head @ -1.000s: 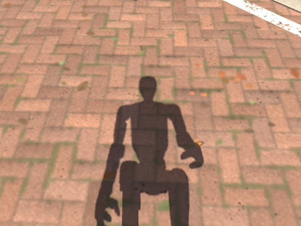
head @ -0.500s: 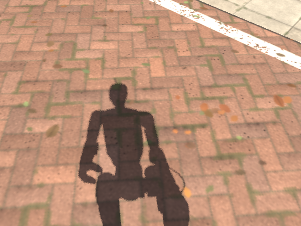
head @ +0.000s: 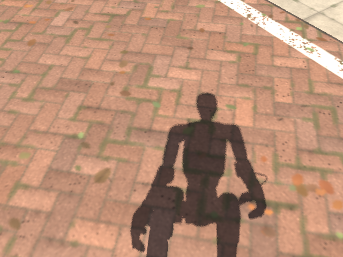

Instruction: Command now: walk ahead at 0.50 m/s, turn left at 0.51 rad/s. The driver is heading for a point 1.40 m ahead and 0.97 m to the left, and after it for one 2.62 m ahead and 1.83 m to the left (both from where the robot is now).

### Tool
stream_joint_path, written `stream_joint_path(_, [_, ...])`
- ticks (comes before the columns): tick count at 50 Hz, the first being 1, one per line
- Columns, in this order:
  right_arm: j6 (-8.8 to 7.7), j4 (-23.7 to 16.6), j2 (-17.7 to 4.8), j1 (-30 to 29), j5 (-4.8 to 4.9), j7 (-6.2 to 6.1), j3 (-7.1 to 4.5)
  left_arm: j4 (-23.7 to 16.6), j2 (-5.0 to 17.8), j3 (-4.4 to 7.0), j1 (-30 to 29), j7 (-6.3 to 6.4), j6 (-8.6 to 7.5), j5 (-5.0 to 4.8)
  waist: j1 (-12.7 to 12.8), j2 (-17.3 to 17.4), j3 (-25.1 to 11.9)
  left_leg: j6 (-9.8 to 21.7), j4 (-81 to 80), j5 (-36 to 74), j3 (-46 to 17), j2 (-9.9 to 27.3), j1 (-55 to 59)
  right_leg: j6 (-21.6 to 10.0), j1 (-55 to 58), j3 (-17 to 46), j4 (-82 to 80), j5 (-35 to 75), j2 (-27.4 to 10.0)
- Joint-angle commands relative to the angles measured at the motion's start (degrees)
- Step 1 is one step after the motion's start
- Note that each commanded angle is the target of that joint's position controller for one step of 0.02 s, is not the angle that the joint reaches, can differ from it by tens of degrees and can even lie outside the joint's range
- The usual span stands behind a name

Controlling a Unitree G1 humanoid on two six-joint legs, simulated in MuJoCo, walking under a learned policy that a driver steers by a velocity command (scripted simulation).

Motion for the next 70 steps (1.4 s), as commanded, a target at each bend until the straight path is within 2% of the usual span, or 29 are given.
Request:
stream_joint_path(1, [-0.30, -4.4, 0.7, -4.3, 0.06, 0.86, 0.92, -2.7, 5.4, 0.56, 0.0, 0.28, -0.99, 0.01, -0.7, -5.9, 3.6, -0.3, -9.0, 5.8, 2.1, 0.0, -0.2, -3.8, -3.1, 4.7, -7.7, 19.5, -14.9])
stream_joint_path(7, [-0.41, -8.1, -0.6, -11.4, -0.46, 1.44, 1.08, -1.2, 7.9, 1.18, 4.5, 1.18, 0.32, 0.31, 0.7, -6.3, 4.1, 3.2, -20.1, -0.4, 7.5, -2.9, 3.1, -3.5, 7.4, -0.3, -2.5, 33.8, -17.9])
stream_joint_path(11, [-0.84, -4.7, -3.9, 2.3, -0.75, 0.46, -0.83, -1.9, 11.3, 2.18, 3.0, 1.23, 2.27, 0.36, -5.2, -7.7, -4.7, 8.1, -25.1, -9.5, 9.9, -10.7, 21.0, -2.5, 7.9, -3.0, 23.0, 53.6, -17.9])
stream_joint_path(12, [-1.32, -2.0, -7.1, 11.2, -1.43, -0.28, -2.28, -3.2, 11.3, 2.14, 1.8, 0.88, 2.51, 0.20, -9.5, -4.0, -9.6, 10.6, -29.9, -9.6, 4.0, -8.4, 34.6, -0.5, -1.5, -3.5, 38.3, 41.6, -16.6])
stream_joint_path(13, [-1.38, -2.5, -14.2, 12.9, -1.79, -1.08, -4.00, -7.3, 4.7, 0.80, 3.5, -0.17, 2.21, -0.70, -6.8, 9.0, -15.1, 18.2, -31.8, -12.0, -23.5, 9.7, 53.4, 2.9, -26.4, -2.5, 59.8, -4.5, -8.2])
stream_joint_path(14, [-0.52, -3.6, -15.7, 13.7, 0.00, -1.28, -4.22, -10.4, 8.3, 1.61, -3.1, -0.74, 1.40, -0.42, -7.8, 5.2, -17.6, 21.5, -41.6, -11.9, -44.0, 14.8, 55.6, 4.2, -37.6, 10.1, 68.9, -18.1, -0.8])
stream_joint_path(15, [-0.15, -2.9, -14.4, 11.2, 0.44, -1.80, -3.78, -12.1, 8.4, 1.52, -8.8, -1.04, 0.71, -0.51, -7.0, 0.3, -8.9, 19.2, -42.7, -8.0, -33.5, 13.3, 50.3, 3.4, -43.0, 13.9, 67.1, -11.8, -4.9])
stream_joint_path(17, [-0.90, -3.4, -9.2, 5.4, 1.06, -2.16, -2.45, -10.9, 7.6, 1.26, -6.9, -0.82, 0.28, -0.32, -1.8, -4.1, -1.9, 14.3, -43.7, 5.3, -22.0, 7.9, 36.9, 3.2, -36.5, 14.3, 56.7, -5.3, -8.4])
stream_joint_path(20, [-2.71, -3.8, -7.2, 4.4, 2.02, -2.22, -1.46, -10.9, 6.8, 1.19, -4.7, -1.19, 3.45, 1.86, 1.3, -2.6, -2.9, 12.7, -44.6, 14.6, -15.6, 2.8, 30.4, 5.3, -29.5, 14.3, 50.7, -4.6, -9.1])
stream_joint_path(26, [-3.13, -3.0, -9.4, 12.7, 1.74, -1.90, -1.76, -15.9, 7.3, 0.97, -17.3, -1.61, 4.91, 1.45, -2.6, 0.2, 0.2, 10.4, -46.7, 12.3, -16.8, 1.0, 32.3, 7.3, -38.1, 13.5, 37.8, 5.9, -8.2])
stream_joint_path(34, [-2.83, -3.0, -10.2, 19.3, 0.89, -2.74, -1.64, -21.8, 7.5, -0.32, -30.0, -2.43, 3.71, 0.74, -6.7, 1.9, 1.2, 9.5, -41.5, 20.5, -20.3, 1.6, 41.4, 5.5, -39.2, 13.6, 22.8, 10.6, -3.6])
stream_joint_path(37, [-2.87, -4.1, -11.8, 16.4, 0.70, -3.34, -2.02, -22.0, 9.1, -0.17, -26.1, -2.16, 2.88, 0.32, -3.7, 3.1, 0.7, 7.0, -38.0, 25.6, -21.7, 2.1, 39.5, 3.4, -28.5, 14.3, 16.3, 7.9, -1.9])
stream_joint_path(39, [-3.30, -5.1, -13.2, 12.8, 0.87, -2.69, -2.30, -18.3, 11.9, 1.03, -13.0, -0.96, 2.08, 0.14, 2.3, 1.4, -5.3, 4.2, -25.4, 35.9, -19.7, -1.4, 34.9, 1.3, -9.6, 12.9, 12.3, 5.7, 0.9])
stream_joint_path(40, [-3.77, -5.8, -11.7, 12.2, 1.41, -2.03, -1.93, -16.9, 14.2, 1.80, -4.3, -0.08, 1.35, 0.90, 6.3, -1.4, -11.3, 3.0, -12.5, 27.4, -17.6, -4.9, 28.1, -0.7, 4.2, 18.0, 10.8, 3.5, -5.0])
stream_joint_path(41, [-4.01, -7.8, -5.2, 15.3, 2.68, -1.89, -0.41, -17.3, 18.9, 2.68, 1.9, 0.83, 1.40, 2.50, 6.1, -11.2, -19.9, 1.5, 5.1, -4.0, -11.6, -10.7, 16.0, -3.8, 18.3, 36.8, 9.1, -5.9, -21.4])
stream_joint_path(42, [-3.62, -9.0, -6.6, 19.9, 2.49, -2.06, -0.45, -17.4, 20.2, 3.18, -1.9, 0.38, 2.31, 1.96, 1.3, -21.6, -22.4, 1.2, 14.3, -26.5, -8.3, -14.1, 5.0, -9.1, 19.3, 60.3, 0.6, -8.3, -28.2])
stream_joint_path(43, [-2.50, -6.9, -9.4, 17.8, 0.76, -2.46, -0.78, -18.6, 14.0, 2.13, -7.1, 0.10, 2.83, 1.25, -0.3, -9.9, -12.2, 1.2, 17.8, -21.0, -8.5, -8.7, 1.7, -8.6, 10.2, 53.9, 0.1, -15.2, -26.0])
stream_joint_path(44, [-2.18, -6.9, -9.2, 13.7, 0.31, -1.80, -0.73, -18.8, 9.7, 1.05, -10.0, -0.11, 2.83, 0.77, -0.1, -3.9, -5.6, 0.8, 15.4, -16.2, -7.3, -6.8, 2.7, -7.5, 2.3, 43.6, -1.0, -12.8, -22.5])
stream_joint_path(45, [-1.86, -7.3, -8.1, 12.2, 0.34, -1.29, -0.58, -18.3, 8.4, 0.59, -10.9, -0.20, 2.69, 1.02, -0.9, -3.8, -2.9, 0.5, 12.7, -14.2, -6.7, -5.1, 4.2, -5.9, -2.3, 36.1, -2.5, -6.7, -19.6])
stream_joint_path(47, [-0.58, -7.8, -7.1, 11.5, -0.51, -0.21, -0.36, -16.4, 8.6, 0.53, -9.0, -0.20, 1.78, 0.64, -1.7, -7.4, -1.3, -0.2, 10.6, -13.1, -5.6, -3.4, 6.2, -4.9, -6.6, 26.9, -4.2, 2.9, -16.8])
stream_joint_path(51, [0.46, -10.8, -6.0, 5.6, -0.47, 1.10, 0.10, -14.5, 9.6, 1.00, -5.8, -0.94, -0.01, -0.17, -1.5, -7.3, -1.2, -0.9, 8.2, -8.1, -4.7, -2.0, 0.5, -6.0, -4.5, 18.8, -6.6, 13.5, -17.3])
stream_joint_path(58, [-0.12, -15.8, -3.8, -8.2, -0.19, 2.75, 1.67, -12.2, 10.8, 1.34, -2.2, -0.88, 0.32, -0.07, 1.1, -6.9, 1.5, -1.2, -12.2, 4.7, 1.1, -1.6, 1.1, -4.0, -2.3, 6.1, -6.9, 18.7, -15.1])
stream_joint_path(62, [0.00, -17.8, -4.6, -12.5, -0.78, 2.99, 1.66, -10.6, 12.8, 1.83, 1.0, -0.28, 1.34, -0.03, 2.3, -7.0, 2.5, 1.1, -20.0, -1.3, 4.9, -3.0, 3.5, -2.9, 4.0, 3.2, -3.8, 25.2, -17.3])
stream_joint_path(64, [0.07, -17.7, -5.5, -10.8, -1.22, 2.45, 1.19, -9.9, 14.4, 2.09, 1.8, 0.07, 2.27, 0.10, 1.1, -8.1, 0.5, 3.2, -22.3, -7.9, 7.1, -6.4, 8.3, -2.2, 7.1, 0.9, 3.7, 42.1, -17.7])
stream_joint_path(66, [-0.67, -14.2, -7.4, 1.4, -1.66, 1.46, -0.12, -10.0, 15.6, 2.12, 1.2, 0.25, 3.38, -0.15, -4.5, -6.9, -6.9, 6.3, -27.4, -9.2, 7.7, -11.2, 23.4, -1.2, 4.9, -1.5, 22.8, 50.0, -16.9])
stream_joint_path(67, [-0.96, -11.2, -11.1, 11.8, -2.18, 0.47, -1.69, -11.6, 14.6, 1.72, 0.9, 0.16, 3.47, 0.10, -8.8, -1.9, -13.6, 9.0, -29.9, -12.4, -1.0, -6.3, 38.9, 0.8, -6.1, -2.0, 39.2, 35.7, -15.6])
stream_joint_path(68, [-0.73, -12.0, -18.3, 11.1, -1.30, -0.41, -3.30, -16.4, 7.2, 0.04, 3.0, -1.21, 3.09, -0.07, -4.5, 13.0, -18.9, 16.5, -32.9, -14.8, -31.1, 12.2, 57.8, 4.5, -32.9, -0.4, 58.8, -16.5, -5.9])
stream_joint_path(69, [-0.16, -13.3, -17.8, 14.6, 0.22, -1.09, -3.30, -17.8, 11.7, 0.88, -3.8, -1.24, 2.82, 0.57, -8.6, 5.2, -21.4, 18.2, -40.1, -10.5, -43.8, 15.2, 58.3, 4.8, -40.1, 11.2, 65.5, -18.7, -2.5])
stream_joint_path(70, [-0.04, -11.4, -15.7, 12.6, 0.47, -1.79, -2.78, -18.8, 11.3, 0.72, -7.9, -1.46, 2.40, -0.25, -7.4, 1.7, -12.9, 16.5, -40.0, -2.0, -31.8, 13.3, 53.0, 3.9, -43.3, 13.4, 64.1, -11.4, -6.1])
